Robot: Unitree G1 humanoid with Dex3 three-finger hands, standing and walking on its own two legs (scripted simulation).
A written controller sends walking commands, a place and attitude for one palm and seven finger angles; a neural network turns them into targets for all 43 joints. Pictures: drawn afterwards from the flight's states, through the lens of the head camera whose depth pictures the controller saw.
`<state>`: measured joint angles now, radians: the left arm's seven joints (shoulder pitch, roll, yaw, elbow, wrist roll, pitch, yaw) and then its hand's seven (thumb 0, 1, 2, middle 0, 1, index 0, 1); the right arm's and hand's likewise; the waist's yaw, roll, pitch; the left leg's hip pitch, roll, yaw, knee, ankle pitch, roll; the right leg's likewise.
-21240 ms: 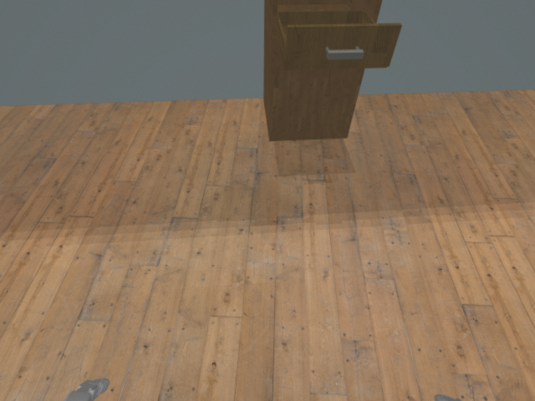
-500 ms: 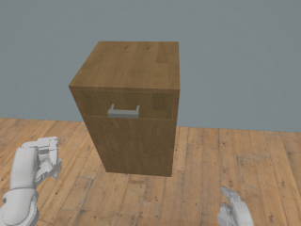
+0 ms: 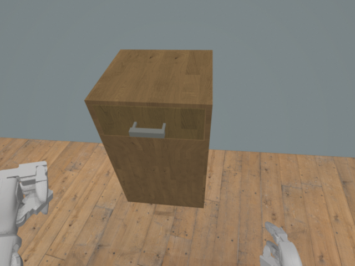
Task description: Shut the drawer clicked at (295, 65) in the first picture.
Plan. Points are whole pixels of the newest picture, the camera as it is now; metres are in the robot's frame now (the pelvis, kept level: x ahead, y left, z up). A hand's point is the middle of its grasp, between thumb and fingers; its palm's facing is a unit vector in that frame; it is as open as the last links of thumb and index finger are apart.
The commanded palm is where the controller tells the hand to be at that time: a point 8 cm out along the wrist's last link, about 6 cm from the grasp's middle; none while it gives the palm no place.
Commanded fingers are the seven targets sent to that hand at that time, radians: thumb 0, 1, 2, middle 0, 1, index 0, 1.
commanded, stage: step back with the hand held close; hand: left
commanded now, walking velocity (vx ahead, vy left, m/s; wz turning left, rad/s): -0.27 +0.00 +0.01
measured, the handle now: (148, 128) +0.61 +0.19 -0.09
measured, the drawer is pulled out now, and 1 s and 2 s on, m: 0.00 0.00 0.00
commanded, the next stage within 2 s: stop stepping back and stand still in 1.40 s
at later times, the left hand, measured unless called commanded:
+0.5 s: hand (18, 215) +0.15 +0.27 +0.16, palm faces +0.32 -0.80 -0.51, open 3.2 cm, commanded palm +0.08 +0.31 +0.17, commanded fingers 0.00 0.90 0.90 -1.40 -1.60 -1.40 -1.60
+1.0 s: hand out of the picture +0.07 +0.27 +0.16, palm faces +0.38 -0.77 -0.51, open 3.2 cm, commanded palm +0.00 +0.31 +0.17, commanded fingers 0.00 0.90 0.90 -1.40 -1.60 -1.40 -1.60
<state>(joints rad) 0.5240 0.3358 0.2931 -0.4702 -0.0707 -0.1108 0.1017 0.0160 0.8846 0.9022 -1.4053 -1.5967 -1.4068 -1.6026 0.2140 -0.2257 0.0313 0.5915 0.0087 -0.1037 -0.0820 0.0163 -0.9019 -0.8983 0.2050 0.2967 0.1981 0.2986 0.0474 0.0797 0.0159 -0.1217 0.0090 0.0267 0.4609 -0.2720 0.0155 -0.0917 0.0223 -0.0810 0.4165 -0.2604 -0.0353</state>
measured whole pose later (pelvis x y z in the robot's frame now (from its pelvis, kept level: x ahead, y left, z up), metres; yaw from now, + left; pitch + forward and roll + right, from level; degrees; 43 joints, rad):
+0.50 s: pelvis -0.05 +0.03 +0.00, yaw -1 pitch +1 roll -1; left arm 0.64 0.42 0.39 -0.58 -0.06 -0.21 0.12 0.01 0.88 0.90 -1.40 -1.60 -1.40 -1.60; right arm 0.17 -0.22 -0.02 0.54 0.01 0.00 -0.08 0.02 -0.90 -0.90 0.20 0.30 0.20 0.30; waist 0.00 0.02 0.04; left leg -0.31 -0.03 0.06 0.50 -0.21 0.06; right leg -0.30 -0.02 -0.06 0.48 -0.20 0.00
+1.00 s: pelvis -0.11 +0.03 -0.02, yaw +3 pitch +0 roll -2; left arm 0.61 0.40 0.43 -0.61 -0.01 -0.29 0.12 0.01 0.88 0.90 -1.41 -1.60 -1.41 -1.60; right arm 0.18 -0.21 -0.03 0.57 0.00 -0.07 -0.06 0.02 -0.90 -0.90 0.21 0.30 0.20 0.30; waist -0.01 0.01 0.07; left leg -0.49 -0.02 0.01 0.66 -0.25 0.06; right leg -0.40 0.07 0.05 0.60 -0.20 0.00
